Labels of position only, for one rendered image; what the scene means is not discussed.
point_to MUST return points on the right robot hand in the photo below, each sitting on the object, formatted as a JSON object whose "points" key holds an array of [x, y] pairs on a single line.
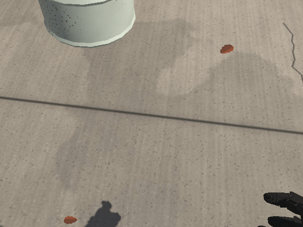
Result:
{"points": [[292, 202]]}

